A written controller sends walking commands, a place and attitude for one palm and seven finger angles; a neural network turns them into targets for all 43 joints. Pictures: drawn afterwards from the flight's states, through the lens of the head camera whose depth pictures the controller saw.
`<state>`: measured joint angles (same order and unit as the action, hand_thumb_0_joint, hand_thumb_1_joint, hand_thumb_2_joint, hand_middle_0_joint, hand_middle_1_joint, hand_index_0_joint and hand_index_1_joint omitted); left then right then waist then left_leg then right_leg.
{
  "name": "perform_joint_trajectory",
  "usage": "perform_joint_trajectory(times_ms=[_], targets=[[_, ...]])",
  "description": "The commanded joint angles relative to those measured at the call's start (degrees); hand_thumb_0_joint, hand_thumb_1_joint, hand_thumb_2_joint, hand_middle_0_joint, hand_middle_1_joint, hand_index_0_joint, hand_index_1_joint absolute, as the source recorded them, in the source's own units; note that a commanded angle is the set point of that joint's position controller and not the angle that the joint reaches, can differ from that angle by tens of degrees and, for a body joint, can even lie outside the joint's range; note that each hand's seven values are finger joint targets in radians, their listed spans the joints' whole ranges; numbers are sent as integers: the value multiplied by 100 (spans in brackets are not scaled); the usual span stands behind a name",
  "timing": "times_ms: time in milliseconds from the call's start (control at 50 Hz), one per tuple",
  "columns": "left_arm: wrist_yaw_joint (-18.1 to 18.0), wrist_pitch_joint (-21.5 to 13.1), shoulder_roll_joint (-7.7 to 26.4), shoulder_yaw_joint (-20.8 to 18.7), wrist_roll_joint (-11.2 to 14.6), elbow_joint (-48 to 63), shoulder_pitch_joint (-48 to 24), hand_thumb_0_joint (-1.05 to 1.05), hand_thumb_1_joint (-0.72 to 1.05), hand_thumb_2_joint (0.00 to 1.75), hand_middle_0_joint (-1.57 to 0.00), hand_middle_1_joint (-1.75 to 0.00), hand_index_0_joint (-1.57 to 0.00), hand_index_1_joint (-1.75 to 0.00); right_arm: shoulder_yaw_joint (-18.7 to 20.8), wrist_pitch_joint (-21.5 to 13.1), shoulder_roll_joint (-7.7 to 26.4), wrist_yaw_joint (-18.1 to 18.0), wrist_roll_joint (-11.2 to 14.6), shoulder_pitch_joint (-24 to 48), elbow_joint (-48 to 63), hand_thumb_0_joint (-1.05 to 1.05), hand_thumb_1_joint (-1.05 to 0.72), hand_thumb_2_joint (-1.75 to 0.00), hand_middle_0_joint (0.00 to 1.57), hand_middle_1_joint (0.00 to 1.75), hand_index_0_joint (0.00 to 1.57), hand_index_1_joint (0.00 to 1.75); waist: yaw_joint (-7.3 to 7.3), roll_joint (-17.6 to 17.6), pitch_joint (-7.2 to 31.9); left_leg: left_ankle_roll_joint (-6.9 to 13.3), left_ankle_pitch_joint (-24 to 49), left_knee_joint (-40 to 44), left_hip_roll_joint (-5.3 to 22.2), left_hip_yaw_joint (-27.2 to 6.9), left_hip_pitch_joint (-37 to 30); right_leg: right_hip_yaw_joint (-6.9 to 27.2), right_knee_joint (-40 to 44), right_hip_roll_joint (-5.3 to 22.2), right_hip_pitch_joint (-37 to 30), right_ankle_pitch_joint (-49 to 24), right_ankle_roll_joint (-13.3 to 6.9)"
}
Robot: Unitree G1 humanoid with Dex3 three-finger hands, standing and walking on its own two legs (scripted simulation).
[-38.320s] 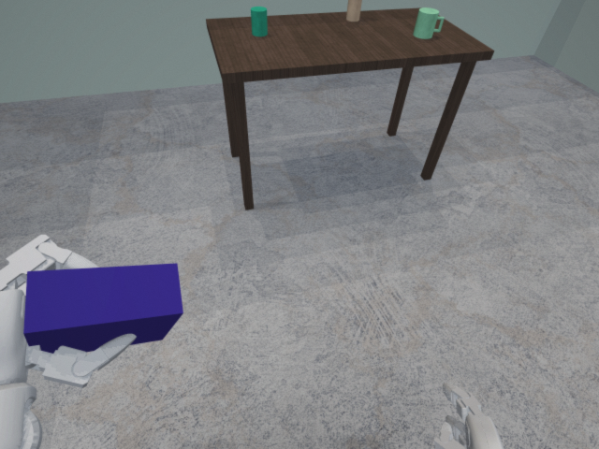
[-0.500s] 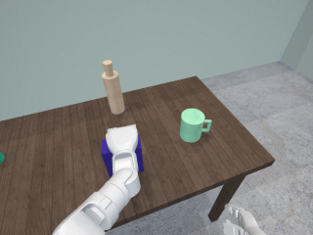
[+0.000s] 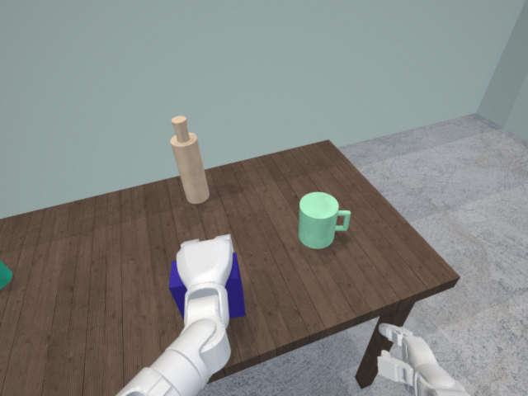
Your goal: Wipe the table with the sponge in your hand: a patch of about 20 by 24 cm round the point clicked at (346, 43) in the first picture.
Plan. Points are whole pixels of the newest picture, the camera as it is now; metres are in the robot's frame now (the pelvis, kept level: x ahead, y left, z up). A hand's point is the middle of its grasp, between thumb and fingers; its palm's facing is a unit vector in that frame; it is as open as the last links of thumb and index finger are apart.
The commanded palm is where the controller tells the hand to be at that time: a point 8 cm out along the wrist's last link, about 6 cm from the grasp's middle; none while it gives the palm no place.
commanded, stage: wipe back along the third lane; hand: left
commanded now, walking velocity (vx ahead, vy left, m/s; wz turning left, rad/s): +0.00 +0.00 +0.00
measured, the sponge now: (212, 296) +0.30 +0.15 -0.04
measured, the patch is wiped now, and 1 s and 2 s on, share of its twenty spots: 1.00 1.00 1.00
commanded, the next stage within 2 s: slide back across to the middle lane in 0.84 s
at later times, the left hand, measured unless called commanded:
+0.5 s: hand (214, 280) +0.31 +0.14 +0.01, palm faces -0.02 -0.05 -1.00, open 9.6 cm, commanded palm +0.26 +0.11 +0.04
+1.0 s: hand (213, 279) +0.31 +0.14 +0.01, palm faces -0.02 -0.07 -1.00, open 9.6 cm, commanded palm +0.26 +0.13 +0.05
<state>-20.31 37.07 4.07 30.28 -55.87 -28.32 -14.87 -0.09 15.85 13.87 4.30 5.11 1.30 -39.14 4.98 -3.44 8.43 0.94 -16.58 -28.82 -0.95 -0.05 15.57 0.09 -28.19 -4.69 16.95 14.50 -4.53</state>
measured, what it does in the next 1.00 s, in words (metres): stands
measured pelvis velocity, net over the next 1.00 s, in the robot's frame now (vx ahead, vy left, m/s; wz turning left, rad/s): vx -0.01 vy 0.00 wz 0.00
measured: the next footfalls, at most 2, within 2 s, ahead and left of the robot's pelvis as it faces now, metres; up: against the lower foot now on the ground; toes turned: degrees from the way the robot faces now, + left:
none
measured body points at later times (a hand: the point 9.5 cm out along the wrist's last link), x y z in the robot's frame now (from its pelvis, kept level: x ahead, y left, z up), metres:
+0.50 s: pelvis -0.01 +0.00 +0.00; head -0.03 -0.03 +0.45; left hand +0.30 +0.13 +0.06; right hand +0.22 -0.20 -0.10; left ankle -0.02 +0.11 -0.74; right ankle +0.00 -0.07 -0.74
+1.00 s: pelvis -0.01 +0.00 +0.00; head -0.04 -0.02 +0.45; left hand +0.30 +0.14 +0.06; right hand +0.22 -0.20 -0.09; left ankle -0.02 +0.11 -0.74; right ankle +0.00 -0.07 -0.74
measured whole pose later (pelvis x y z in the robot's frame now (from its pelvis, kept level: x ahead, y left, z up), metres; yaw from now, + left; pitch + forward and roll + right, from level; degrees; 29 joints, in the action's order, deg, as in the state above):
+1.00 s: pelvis -0.01 +0.00 +0.00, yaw +0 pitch +4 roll +0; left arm -20.6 36.7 2.6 28.5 -55.2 -33.8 -19.6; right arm -0.3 14.9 13.2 3.1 5.1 0.2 -39.7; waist 4.5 -2.6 8.3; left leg 1.0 -16.1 -30.5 -1.3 0.1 18.2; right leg 0.0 -30.3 -4.3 19.8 14.3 -4.3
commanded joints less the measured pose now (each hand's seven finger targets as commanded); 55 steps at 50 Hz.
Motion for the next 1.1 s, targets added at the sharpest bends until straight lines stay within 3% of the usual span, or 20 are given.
perform_joint_trajectory(times_ms=[0,20,60,80,200,320,360,440,520,560,620,740,760,780,900,940,960,1000,1060,1080], targets=[[260,36,-375,-30,241,496,-1006,0,10,130,-120,-160,-120,-160,117,-320,500,-29,18,1406,959,0,-90,-90,20,30,20,30,-142,1104,507,164,1181,171,-118,-36,-35,445,396,293,-608,-1738,-16],[256,54,-274,-107,204,405,-1072,0,10,130,-120,-160,-120,-160,110,-332,511,-46,10,1389,924,0,-90,-90,20,30,20,30,-129,1146,538,153,1151,173,-122,-48,-23,466,394,288,-595,-1662,-18],[246,51,-146,-249,164,426,-1247,0,10,130,-120,-160,-120,-160,122,-343,516,-74,-5,1402,909,0,-90,-90,20,30,20,30,-75,833,667,145,1158,191,-137,-49,-54,506,365,261,-590,-1632,-71],[253,47,-342,-58,124,385,-1143,0,10,130,-120,-160,-120,-160,121,-352,490,-59,3,1362,939,0,-90,-90,20,30,20,30,-87,807,761,150,1231,137,-145,-24,-74,420,286,283,-626,-1694,-62],[242,-60,-465,-36,94,248,-920,0,10,130,-120,-160,-120,-160,175,-360,499,-12,-17,1259,958,0,-90,-90,20,30,20,30,-76,1196,952,155,1364,9,-129,-43,28,394,163,274,-672,-1992,-59],[195,-18,-475,15,102,229,-1122,0,10,130,-120,-160,-120,-160,163,-346,497,-13,14,1305,958,0,-90,-90,20,30,20,30,-131,1027,736,143,1114,56,-108,-61,85,382,215,271,-438,-1552,-52],[198,-6,-452,-40,144,269,-1174,0,10,130,-120,-160,-120,-160,165,-358,503,-7,13,1317,978,0,-90,-90,20,30,20,30,-65,943,802,147,1092,94,-107,-93,71,350,208,226,-407,-1427,-88],[151,7,-629,109,103,10,-1418,0,10,130,-120,-160,-120,-160,160,-366,479,-5,29,1262,952,0,-90,-90,20,30,20,30,-151,908,713,140,993,57,-84,-89,71,234,180,239,-223,-1170,-71],[104,-33,-484,-109,203,-113,-1215,0,10,130,-120,-160,-120,-160,168,-382,488,-33,8,1214,952,0,-90,-90,20,30,20,30,-83,1202,831,150,967,43,-105,-54,172,284,206,259,-404,-1251,-37],[116,-45,-384,-221,231,12,-1248,0,10,130,-120,-160,-120,-160,165,-371,504,-48,-1,1259,974,0,-90,-90,20,30,20,30,-47,1132,845,146,968,86,-104,-99,185,338,221,236,-419,-1270,-67],[92,-19,-448,-99,190,-150,-1473,0,10,130,-120,-160,-120,-160,144,-366,480,-85,22,1240,952,0,-90,-90,20,30,20,30,-149,1099,639,150,774,96,-108,-52,186,325,326,270,-258,-887,-18],[89,-12,-377,-176,167,-233,-1523,0,10,130,-120,-160,-120,-160,140,-363,476,-101,15,1234,946,0,-90,-90,20,30,20,30,-131,1009,674,128,781,102,-108,-48,177,303,309,262,-250,-879,-38],[90,-25,-223,-349,171,-211,-1562,0,10,130,-120,-160,-120,-160,143,-364,495,-108,3,1257,928,0,-90,-90,20,30,20,30,-75,921,706,122,777,144,-107,-88,194,354,311,232,-255,-869,-75],[87,-26,-411,-172,186,-226,-1490,0,10,130,-120,-160,-120,-160,141,-371,466,-108,7,1223,961,0,-90,-90,20,30,20,30,-107,991,761,142,802,109,-116,-43,159,295,292,263,-318,-891,-38],[79,-43,-319,-274,189,-222,-1388,0,10,130,-120,-160,-120,-160,147,-387,488,-129,-8,1191,960,0,-90,-90,20,30,20,30,-89,1175,873,141,921,82,-124,-25,184,348,287,277,-461,-1213,-22],[86,-34,-257,-300,178,-100,-1386,0,10,130,-120,-160,-120,-160,142,-370,487,-131,-4,1230,970,0,-90,-90,20,30,20,30,-88,1015,806,129,923,107,-126,-26,166,393,307,288,-458,-1218,-32],[80,-36,74,-660,230,24,-1273,0,10,130,-120,-160,-120,-160,154,-372,505,-144,-16,1278,980,0,-90,-90,20,30,20,30,26,1027,890,132,927,155,-137,-51,173,465,343,265,-590,-1242,-55],[94,-18,18,-493,177,281,-1257,0,10,130,-120,-160,-120,-160,130,-363,488,-156,4,1309,1036,0,-90,-90,20,30,20,30,-30,1032,934,140,1018,148,-135,-34,100,442,313,299,-694,-1362,-30],[129,73,304,-717,125,646,-1112,0,10,130,-120,-160,-120,-160,123,-351,507,-153,13,1424,1077,0,-90,-90,20,30,20,30,64,787,884,139,1108,245,-131,-89,-28,491,367,266,-727,-1332,-80],[140,99,217,-584,98,701,-1046,0,10,130,-120,-160,-120,-160,107,-360,487,-143,14,1403,1093,0,-90,-90,20,30,20,30,36,796,864,152,1133,241,-129,-59,-69,440,353,284,-765,-1331,-57]])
